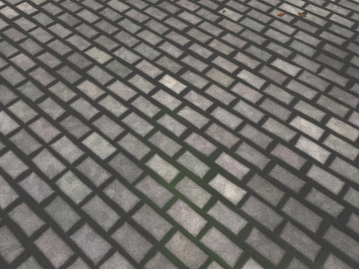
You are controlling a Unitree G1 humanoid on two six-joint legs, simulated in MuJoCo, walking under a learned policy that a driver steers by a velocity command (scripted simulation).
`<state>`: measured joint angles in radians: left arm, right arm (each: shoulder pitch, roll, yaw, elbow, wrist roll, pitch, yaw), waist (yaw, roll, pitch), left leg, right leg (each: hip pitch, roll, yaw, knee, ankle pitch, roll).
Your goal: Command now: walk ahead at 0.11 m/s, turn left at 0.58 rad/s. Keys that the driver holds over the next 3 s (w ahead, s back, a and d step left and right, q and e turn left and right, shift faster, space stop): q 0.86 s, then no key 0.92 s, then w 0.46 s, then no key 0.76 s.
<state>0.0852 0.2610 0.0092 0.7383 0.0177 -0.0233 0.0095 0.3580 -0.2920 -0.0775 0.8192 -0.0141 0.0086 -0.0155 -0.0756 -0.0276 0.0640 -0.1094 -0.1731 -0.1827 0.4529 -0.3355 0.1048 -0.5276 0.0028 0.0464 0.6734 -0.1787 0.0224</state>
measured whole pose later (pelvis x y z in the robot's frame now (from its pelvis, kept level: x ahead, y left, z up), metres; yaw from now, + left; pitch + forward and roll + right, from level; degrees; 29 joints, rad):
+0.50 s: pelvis +0.02 +0.00 -0.01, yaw +18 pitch -1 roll -1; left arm 0.21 0.30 0.05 0.73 0.03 0.04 0.01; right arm 0.20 -0.28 -0.05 0.69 -0.01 0.07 0.04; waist 0.00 -0.02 0.05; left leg -0.26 -0.02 0.01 0.60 -0.32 0.05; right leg -0.36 -0.10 -0.19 0.62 -0.28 0.01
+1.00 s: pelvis +0.02 -0.01 +0.00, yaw +34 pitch +1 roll +0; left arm 0.16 0.29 0.03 0.68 0.01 0.04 0.03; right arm 0.25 -0.31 -0.07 0.71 -0.01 0.05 0.01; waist -0.02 0.02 0.05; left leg -0.28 -0.16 -0.24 0.50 -0.21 0.04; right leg -0.26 0.04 0.04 0.52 -0.32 -0.01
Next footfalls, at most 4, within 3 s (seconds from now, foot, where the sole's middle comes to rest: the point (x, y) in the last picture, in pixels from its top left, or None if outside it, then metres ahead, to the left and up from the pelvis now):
0.04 right None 0.16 -0.11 -0.77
0.48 left None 0.03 0.09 -0.77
1.00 right None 0.12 -0.07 -0.77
1.32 left None -0.03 0.08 -0.77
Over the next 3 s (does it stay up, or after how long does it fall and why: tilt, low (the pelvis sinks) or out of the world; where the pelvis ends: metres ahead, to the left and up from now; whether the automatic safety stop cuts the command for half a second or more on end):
stays up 0.29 0.12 0.01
